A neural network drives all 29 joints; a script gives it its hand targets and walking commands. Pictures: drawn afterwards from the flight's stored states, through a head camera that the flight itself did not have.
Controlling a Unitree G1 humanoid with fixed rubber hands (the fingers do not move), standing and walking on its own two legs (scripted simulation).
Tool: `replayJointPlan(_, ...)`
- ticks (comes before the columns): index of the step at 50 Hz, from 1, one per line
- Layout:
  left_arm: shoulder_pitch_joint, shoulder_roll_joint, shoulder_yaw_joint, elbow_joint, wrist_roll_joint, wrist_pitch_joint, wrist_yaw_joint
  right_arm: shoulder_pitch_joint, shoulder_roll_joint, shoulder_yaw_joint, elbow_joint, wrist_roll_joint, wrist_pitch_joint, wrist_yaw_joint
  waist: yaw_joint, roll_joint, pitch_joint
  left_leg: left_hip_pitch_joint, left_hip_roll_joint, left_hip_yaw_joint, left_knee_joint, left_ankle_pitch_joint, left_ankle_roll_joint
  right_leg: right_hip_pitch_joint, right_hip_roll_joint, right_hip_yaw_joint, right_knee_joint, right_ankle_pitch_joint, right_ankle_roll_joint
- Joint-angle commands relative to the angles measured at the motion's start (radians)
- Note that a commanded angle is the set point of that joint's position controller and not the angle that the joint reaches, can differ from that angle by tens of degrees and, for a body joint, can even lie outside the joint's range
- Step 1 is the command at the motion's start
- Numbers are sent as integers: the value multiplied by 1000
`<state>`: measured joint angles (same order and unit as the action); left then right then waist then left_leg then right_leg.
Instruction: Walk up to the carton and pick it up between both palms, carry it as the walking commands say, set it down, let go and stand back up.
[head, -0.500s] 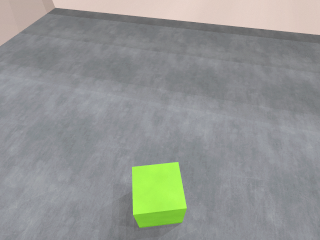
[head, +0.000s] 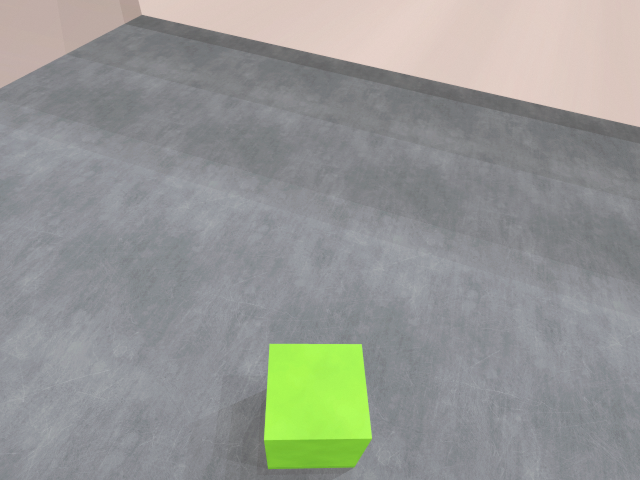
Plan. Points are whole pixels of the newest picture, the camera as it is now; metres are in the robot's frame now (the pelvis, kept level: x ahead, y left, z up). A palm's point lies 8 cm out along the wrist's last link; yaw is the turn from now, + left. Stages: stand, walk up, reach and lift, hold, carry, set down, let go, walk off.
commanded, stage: walk up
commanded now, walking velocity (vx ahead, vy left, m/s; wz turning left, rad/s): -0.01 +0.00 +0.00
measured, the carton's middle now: (313, 408) +0.43 -0.01 -0.63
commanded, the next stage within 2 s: stand in 0.48 s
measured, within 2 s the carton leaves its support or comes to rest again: neither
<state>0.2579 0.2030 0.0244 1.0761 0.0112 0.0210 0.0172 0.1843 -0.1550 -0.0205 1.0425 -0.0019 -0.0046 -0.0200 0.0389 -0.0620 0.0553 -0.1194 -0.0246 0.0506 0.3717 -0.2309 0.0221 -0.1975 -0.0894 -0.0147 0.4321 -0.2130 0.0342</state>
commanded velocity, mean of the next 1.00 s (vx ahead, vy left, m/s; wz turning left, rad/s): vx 0.00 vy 0.00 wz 0.00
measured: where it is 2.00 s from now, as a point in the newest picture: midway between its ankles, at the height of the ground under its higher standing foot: outside the picture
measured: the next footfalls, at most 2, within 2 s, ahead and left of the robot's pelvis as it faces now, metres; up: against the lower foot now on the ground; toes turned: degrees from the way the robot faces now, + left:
none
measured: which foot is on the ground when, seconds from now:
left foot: down 0.00-1.00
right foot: down 0.00-1.00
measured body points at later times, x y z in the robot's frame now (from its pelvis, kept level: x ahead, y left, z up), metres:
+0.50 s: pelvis +0.02 -0.01 +0.00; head +0.03 +0.00 +0.45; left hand +0.01 +0.22 -0.16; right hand +0.00 -0.23 -0.16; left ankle -0.02 +0.11 -0.74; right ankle +0.01 -0.15 -0.74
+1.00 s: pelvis +0.00 -0.02 -0.02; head +0.08 -0.02 +0.42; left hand +0.15 +0.22 -0.14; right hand +0.16 -0.23 -0.15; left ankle -0.02 +0.11 -0.74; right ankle +0.01 -0.15 -0.74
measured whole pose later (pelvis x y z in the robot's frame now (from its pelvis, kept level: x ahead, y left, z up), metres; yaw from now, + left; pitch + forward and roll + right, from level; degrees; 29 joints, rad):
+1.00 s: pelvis +0.00 -0.02 -0.02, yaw +1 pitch +12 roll +0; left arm 0.03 0.21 0.03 0.56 0.00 0.60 -0.04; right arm 0.08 -0.15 -0.04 0.52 -0.02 0.61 -0.02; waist 0.02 0.00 -0.06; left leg -0.52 0.02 0.01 0.63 -0.33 -0.01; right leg -0.55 -0.05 -0.04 0.62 -0.28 0.02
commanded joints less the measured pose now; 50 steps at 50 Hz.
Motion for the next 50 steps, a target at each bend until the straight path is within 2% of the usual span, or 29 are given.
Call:
replayJointPlan(1, 60, 73, 7, 16, 4, -16, 11, 29, -117, -22, -1, 10, -7, -6, -8, 160, -33, 5, 141, -99, -93, 221, 22, 42, -8, -12, -63, 84, -15)
replayJointPlan(3, 51, 60, 3, 32, 10, -11, 14, 51, -108, -20, 23, 9, -5, -9, -21, 105, 21, -13, 127, -100, -109, 136, 14, 27, -14, 0, -83, 89, -15)
replayJointPlan(10, 68, 43, 2, 60, 7, -19, 21, 98, -93, -15, 62, 2, -15, -12, -27, 55, 7, 8, 115, -91, -90, 197, 5, 39, -30, 16, -105, 138, -16)
replayJointPlan(34, 93, 34, -3, 63, 4, -21, 26, 212, -75, -8, 83, -6, -25, -23, -33, 62, 15, -20, 118, -83, -73, 199, -9, 60, -29, 27, -102, 189, -25)
replayJointPlan(35, -760, 119, -34, -620, -55, -3, 15, -657, -170, -3, -674, 96, 8, -24, -18, 146, -120, -439, 23, -59, 100, -166, -5, -225, 71, -13, 68, -167, -82)
replayJointPlan(36, -573, 111, 13, -439, -38, 105, 39, -430, -145, -15, -458, 54, 124, -40, -24, 165, -37, -483, 42, -23, 112, -254, 6, -217, 61, -39, 90, -234, -74)
replayJointPlan(37, -528, 140, -17, -467, -81, 171, 38, -373, -155, -10, -480, 55, 204, -35, -33, 130, -87, -482, 39, -9, 113, -302, 32, -174, 76, -76, 126, -269, -78)
replayJointPlan(38, -448, 124, -29, -429, -100, 253, 33, -363, -161, -6, -517, 55, 295, -19, -31, 82, -161, -431, 48, -12, 96, -302, 36, -180, 83, -110, 133, -256, -83)
replayJointPlan(39, -371, 105, -49, -421, -118, 349, 31, -272, -137, 12, -475, 66, 394, -7, -23, 80, -141, -405, 34, -14, 102, -270, 30, -175, 85, -90, 119, -236, -92)
replayJointPlan(40, -280, 98, -32, -382, -112, 463, 27, -175, -132, -2, -433, 41, 506, -3, -27, 64, -119, -434, 27, -32, 132, -186, 31, -187, 97, -46, 123, -186, -97)
replayJointPlan(41, -181, 105, -14, -349, -95, 554, 20, -60, -123, -13, -398, 38, 595, -5, -29, 48, -136, -408, 16, -43, 160, -49, 37, -187, 97, -17, 133, -61, -88)
replayJointPlan(43, -100, 94, -6, -346, -70, 656, -7, 24, -98, 10, -390, 64, 693, -11, -23, 36, -264, -352, -2, -63, 218, 221, 37, -103, 111, 12, 175, 191, -72)
replayJointPlan(45, -70, 91, -10, -435, -40, 673, -33, 61, -74, -8, -446, 50, 703, -14, -11, 29, -344, -287, -24, -83, 220, 404, 18, -61, 123, 36, 172, 384, -67)
replayJointPlan(46, -96, 99, 3, -485, -24, 647, -44, 44, -59, -15, -493, 23, 679, -11, -11, 33, -346, -290, -35, -88, 210, 418, 12, -73, 123, 42, 164, 422, -61)
replayJointPlan(50, -203, 107, 64, -639, 23, 538, -81, -78, -55, -68, -647, -69, 574, 15, -22, 79, -333, -386, -37, -86, 264, 419, -12, -169, 119, 39, 218, 422, -48)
